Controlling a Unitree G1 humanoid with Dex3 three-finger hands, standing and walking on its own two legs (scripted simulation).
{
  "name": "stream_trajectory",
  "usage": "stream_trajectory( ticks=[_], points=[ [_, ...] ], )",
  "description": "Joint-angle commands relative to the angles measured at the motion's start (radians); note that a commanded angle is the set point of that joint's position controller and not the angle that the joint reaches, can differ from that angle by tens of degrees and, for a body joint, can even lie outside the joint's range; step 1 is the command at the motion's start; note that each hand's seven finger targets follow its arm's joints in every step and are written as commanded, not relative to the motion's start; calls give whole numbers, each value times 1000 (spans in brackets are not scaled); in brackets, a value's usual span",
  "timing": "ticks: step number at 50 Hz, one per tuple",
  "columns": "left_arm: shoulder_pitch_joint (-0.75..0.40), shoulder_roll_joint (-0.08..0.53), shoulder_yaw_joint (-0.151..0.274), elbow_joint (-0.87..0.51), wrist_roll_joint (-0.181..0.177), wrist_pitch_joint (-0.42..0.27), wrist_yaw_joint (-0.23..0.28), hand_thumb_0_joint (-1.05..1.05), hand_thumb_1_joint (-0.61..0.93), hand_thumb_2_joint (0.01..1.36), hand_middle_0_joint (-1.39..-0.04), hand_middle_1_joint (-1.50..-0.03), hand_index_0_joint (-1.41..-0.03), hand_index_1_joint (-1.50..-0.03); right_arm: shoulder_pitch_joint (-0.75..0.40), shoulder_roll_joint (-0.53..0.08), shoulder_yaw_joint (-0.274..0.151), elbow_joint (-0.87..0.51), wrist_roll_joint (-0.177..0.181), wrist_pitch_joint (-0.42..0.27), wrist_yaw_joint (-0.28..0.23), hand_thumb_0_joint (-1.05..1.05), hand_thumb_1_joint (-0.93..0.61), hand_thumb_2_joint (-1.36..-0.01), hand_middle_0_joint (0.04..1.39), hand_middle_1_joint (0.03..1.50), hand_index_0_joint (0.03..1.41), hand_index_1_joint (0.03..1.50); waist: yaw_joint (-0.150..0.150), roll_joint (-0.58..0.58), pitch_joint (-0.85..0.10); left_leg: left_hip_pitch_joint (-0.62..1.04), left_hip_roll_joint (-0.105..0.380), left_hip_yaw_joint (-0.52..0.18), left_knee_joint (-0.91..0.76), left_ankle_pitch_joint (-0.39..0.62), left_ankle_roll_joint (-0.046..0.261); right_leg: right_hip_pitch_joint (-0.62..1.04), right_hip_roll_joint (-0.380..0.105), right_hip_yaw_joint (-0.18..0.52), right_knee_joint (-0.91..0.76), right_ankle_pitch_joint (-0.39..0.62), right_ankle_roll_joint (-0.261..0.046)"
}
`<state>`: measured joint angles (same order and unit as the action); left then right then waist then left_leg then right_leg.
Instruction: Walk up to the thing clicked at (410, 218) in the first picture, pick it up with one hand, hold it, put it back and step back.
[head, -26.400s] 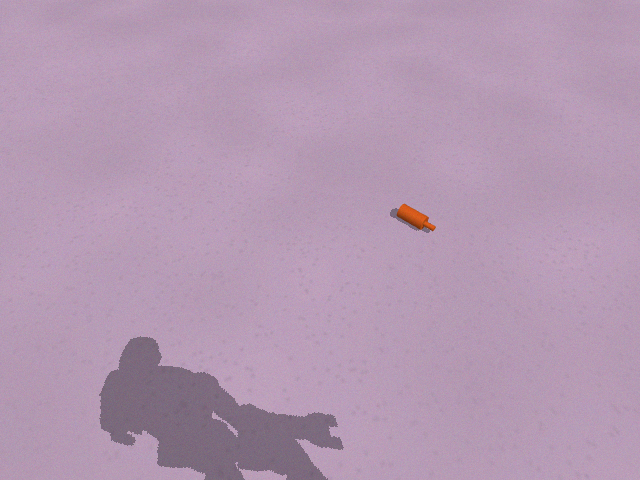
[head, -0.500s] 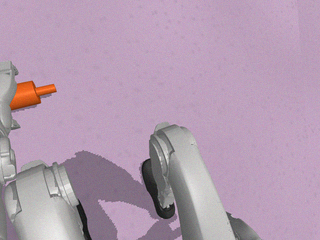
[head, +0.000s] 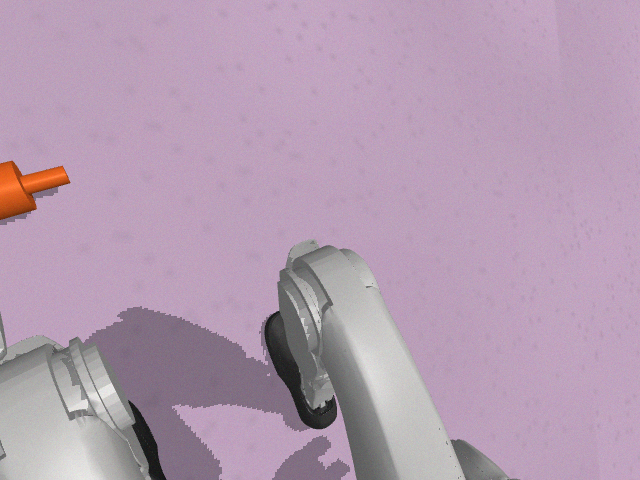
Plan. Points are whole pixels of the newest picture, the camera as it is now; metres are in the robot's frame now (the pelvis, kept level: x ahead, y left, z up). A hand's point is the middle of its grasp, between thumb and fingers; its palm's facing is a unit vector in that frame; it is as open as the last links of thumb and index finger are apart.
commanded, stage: rest palm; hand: left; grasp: from above
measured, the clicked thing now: out of the picture +0.48 +0.25 -0.27
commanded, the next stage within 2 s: close in 0.58 s
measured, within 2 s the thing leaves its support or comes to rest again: neither
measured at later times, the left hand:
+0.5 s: hand out of the picture +0.46 +0.27 -0.24, palm faces -0.43 -0.13 -0.89, open 14.5 cm
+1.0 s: hand out of the picture +0.46 +0.27 -0.24, palm faces -0.44 -0.13 -0.89, open 13.7 cm
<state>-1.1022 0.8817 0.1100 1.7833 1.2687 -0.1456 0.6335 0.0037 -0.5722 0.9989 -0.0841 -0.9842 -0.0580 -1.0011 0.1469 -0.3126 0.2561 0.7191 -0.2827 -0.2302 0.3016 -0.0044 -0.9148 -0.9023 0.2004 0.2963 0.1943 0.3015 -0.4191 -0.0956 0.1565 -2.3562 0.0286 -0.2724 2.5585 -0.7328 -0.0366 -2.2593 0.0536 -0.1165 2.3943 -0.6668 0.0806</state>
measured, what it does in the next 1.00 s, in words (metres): stands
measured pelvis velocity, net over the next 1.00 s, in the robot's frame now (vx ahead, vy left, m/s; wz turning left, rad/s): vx -0.01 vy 0.00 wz -0.01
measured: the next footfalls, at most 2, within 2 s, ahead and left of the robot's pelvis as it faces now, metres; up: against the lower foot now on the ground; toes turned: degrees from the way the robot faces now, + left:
none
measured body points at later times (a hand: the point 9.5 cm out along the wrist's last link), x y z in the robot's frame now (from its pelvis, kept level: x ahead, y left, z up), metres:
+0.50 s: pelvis +0.00 +0.00 +0.00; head +0.27 +0.11 +0.34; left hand +0.48 +0.27 -0.19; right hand +0.02 -0.25 -0.05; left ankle +0.06 +0.14 -0.27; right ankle +0.11 -0.13 -0.27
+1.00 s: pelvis -0.01 +0.00 +0.01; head +0.27 +0.11 +0.34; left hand +0.48 +0.27 -0.19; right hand +0.02 -0.25 -0.05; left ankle +0.06 +0.14 -0.27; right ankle +0.11 -0.13 -0.27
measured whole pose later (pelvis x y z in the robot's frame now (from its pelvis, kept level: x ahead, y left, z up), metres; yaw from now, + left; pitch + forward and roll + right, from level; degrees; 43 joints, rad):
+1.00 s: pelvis -0.01 +0.00 +0.01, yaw -1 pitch +28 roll -13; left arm -1.12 0.92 0.07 1.81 1.26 -0.14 0.67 0.00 -0.46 1.01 -0.15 -0.98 -0.12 -1.00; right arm 0.12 -0.34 0.28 0.69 -0.28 -0.29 0.31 0.00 -0.91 -0.90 0.20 0.30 0.19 0.30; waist -0.44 -0.12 0.19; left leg -2.34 0.03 -0.29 2.54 -0.72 -0.04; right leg -2.23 0.06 -0.13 2.37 -0.65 0.08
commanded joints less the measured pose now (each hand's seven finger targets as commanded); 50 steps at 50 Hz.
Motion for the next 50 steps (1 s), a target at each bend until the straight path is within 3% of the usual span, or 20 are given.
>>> stream_trajectory(
  ticks=[1, 3, 12, 13, 16, 20, 22, 25, 26, 28, 29, 32, 36, 39, 41, 43, 48, 50],
  points=[
    [-270, 176, -13, -93, -2, -24, 45, 0, -602, 1032, -74, -986, -41, -1019, 207, -326, -82, 10, 7, -5, -8, 0, -913, -909, 200, 300, 199, 300, -50, 455, -654, 448, 11, 135, -243, 243, 48, 412, 41, -156, -207, 301, -87],
    [-252, 181, -12, -89, 3, -32, 55, 0, -609, 1053, -81, -983, -41, -1023, 198, -326, -78, 13, 2, -9, -10, 0, -912, -909, 200, 299, 199, 299, -39, 468, -660, 458, 12, 132, -251, 231, 46, 406, 47, -159, -212, 288, -90],
    [-300, 171, -40, -76, 25, -25, 98, 0, -610, 1041, -77, -966, -35, -1008, 157, -340, -73, 14, -5, -41, 4, 0, -909, -908, 200, 299, 199, 299, -63, 493, -602, 472, 15, 119, -265, 183, 33, 357, 44, -171, -204, 245, -94],
    [-299, 175, -39, -71, 29, -20, 97, 0, -611, 1045, -78, -964, -33, -1008, 171, -345, -71, 6, -8, -42, 9, 0, -909, -908, 200, 299, 199, 299, -74, 478, -600, 463, 13, 124, -254, 189, 38, 373, 45, -169, -212, 257, -89],
    [-303, 208, -14, -69, 25, -1, 103, 0, -611, 1047, -76, -955, -29, -1003, 174, -351, -75, 15, -3, -45, 9, 0, -909, -909, 200, 299, 199, 299, -60, 480, -626, 460, 14, 126, -255, 204, 39, 379, 43, -164, -216, 265, -89],
    [-283, 190, -19, -55, 6, 20, 83, 0, -611, 1039, -73, -958, -27, -1004, 178, -350, -74, 8, -2, -48, 13, 0, -909, -909, 200, 299, 199, 299, -69, 473, -620, 461, 16, 125, -259, 217, 39, 394, 45, -163, -216, 278, -88],
    [-269, 192, -14, -61, -3, 23, 76, 0, -611, 1035, -71, -962, -27, -1006, 181, -352, -78, 13, 6, -49, 10, 0, -909, -909, 200, 299, 199, 299, -51, 494, -642, 476, 13, 123, -264, 240, 37, 393, 41, -165, -209, 291, -90],
    [-272, 174, -38, -81, -14, 19, 58, 0, -611, 1039, -77, -969, -31, -1014, 169, -350, -80, 1, 11, -49, 11, 0, -910, -910, 200, 299, 199, 299, -54, 490, -621, 462, 15, 119, -268, 209, 38, 381, 42, -167, -214, 268, -91],
    [-273, 172, -42, -81, -19, 14, 51, 0, -609, 1032, -75, -976, -33, -1018, 181, -345, -75, 1, 5, -48, 13, 0, -910, -910, 200, 299, 199, 299, -68, 485, -625, 469, 15, 125, -264, 219, 40, 410, 44, -163, -217, 281, -91],
    [-283, 188, -37, -109, -24, 5, 49, 0, -611, 1051, -80, -959, -30, -1008, 193, -352, -74, 1, 8, -49, 14, 0, -908, -909, 200, 299, 199, 299, -65, 471, -653, 472, 15, 126, -255, 240, 45, 429, 46, -161, -224, 300, -86],
    [-267, 189, -31, -109, -31, 3, 50, 0, -611, 1053, -82, -965, -30, -1018, 183, -352, -79, 2, 16, -47, 9, 0, -909, -910, 200, 299, 199, 299, -48, 475, -655, 464, 15, 128, -263, 228, 43, 428, 45, -157, -231, 289, -88],
    [-258, 164, -52, -102, -19, -5, 50, 0, -607, 1075, -88, -970, -33, -1025, 182, -339, -69, 3, 11, -46, 11, 0, -909, -910, 200, 299, 199, 299, -59, 483, -640, 478, 16, 127, -262, 231, 38, 415, 47, -163, -218, 293, -91],
    [-280, 182, -32, -127, -9, -11, 68, 0, -538, 1059, -115, -980, -72, -1024, 183, -348, -78, 9, 14, -49, 10, 0, -901, -904, 200, 299, 200, 299, -51, 510, -647, 503, 18, 119, -275, 238, 32, 396, 44, -169, -215, 290, -95],
    [-272, 167, -43, -73, -1, -5, 78, 0, -484, 1052, -140, -984, -102, -1022, 176, -347, -70, 0, 11, -51, 12, 0, -899, -904, 200, 300, 200, 300, -71, 472, -583, 457, 15, 123, -267, 201, 37, 374, 41, -167, -221, 263, -92],
    [-270, 190, -27, -69, -3, -3, 83, 0, -474, 1024, -138, -976, -106, -1008, 179, -355, -73, 1, 10, -50, 8, 0, -897, -903, 200, 299, 200, 299, -65, 461, -590, 450, 15, 121, -277, 189, 38, 379, 44, -165, -233, 249, -93],
    [-291, 193, -34, -71, -8, 2, 76, 0, -460, 998, -138, -980, -114, -1004, 178, -357, -69, -6, 10, -54, 6, 0, -898, -903, 200, 300, 200, 300, -80, 445, -579, 442, 14, 126, -269, 171, 42, 384, 40, -158, -240, 237, -89],
    [-267, 178, -54, -58, -20, 5, 63, 0, -419, 959, -164, -961, -146, -979, 188, -349, -59, -6, 6, -58, 6, 0, -899, -904, 200, 299, 200, 299, -81, 449, -616, 464, 16, 124, -261, 213, 41, 428, 45, -158, -239, 280, -85],
    [-286, 205, -42, -75, -26, 4, 58, 0, -400, 960, -188, -943, -165, -966, 191, -360, -60, -2, 14, -61, 5, 0, -900, -904, 200, 299, 200, 299, -74, 479, -601, 468, 15, 123, -271, 213, 39, 407, 38, -161, -234, 271, -88]
  ],
)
